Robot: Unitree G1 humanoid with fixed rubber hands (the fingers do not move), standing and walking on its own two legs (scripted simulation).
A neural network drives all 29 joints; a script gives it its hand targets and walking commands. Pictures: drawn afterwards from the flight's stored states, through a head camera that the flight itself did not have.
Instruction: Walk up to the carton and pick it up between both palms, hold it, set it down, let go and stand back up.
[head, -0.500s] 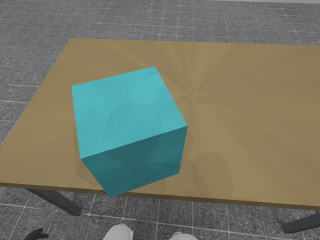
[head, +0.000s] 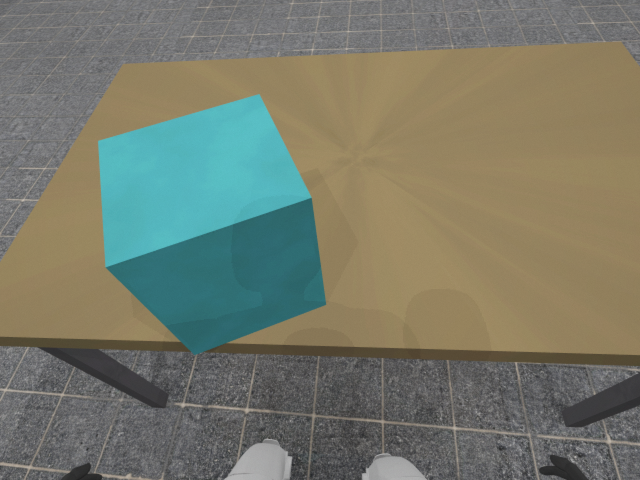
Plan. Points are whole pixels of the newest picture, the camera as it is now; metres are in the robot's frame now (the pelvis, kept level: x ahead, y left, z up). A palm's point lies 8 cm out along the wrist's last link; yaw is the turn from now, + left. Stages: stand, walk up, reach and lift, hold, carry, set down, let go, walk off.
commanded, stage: walk up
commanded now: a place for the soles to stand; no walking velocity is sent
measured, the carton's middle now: (225, 232) +0.44 +0.12 +0.04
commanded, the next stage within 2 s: none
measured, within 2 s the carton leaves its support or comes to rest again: neither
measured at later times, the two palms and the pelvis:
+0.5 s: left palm out of the picture +0.09 +0.43 -0.08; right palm out of the picture +0.05 -0.24 -0.05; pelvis -0.01 +0.09 +0.02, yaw -2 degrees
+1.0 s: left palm (12, 479) +0.15 +0.39 -0.07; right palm out of the picture +0.08 -0.25 -0.09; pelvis +0.03 +0.07 +0.01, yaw -5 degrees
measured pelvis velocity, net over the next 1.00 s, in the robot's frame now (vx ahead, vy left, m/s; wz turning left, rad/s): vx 0.03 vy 0.07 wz -0.08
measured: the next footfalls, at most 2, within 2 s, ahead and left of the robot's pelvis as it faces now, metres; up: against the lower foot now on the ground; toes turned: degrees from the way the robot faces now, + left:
left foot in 0.24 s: +0.04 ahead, +0.17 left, +0.00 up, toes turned -6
right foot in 0.72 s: +0.11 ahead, -0.06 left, +0.00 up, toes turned +1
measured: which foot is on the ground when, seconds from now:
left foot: up 0.00-0.22, down 0.24-1.00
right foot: down 0.00-0.26, up 0.28-0.70, down 0.72-1.00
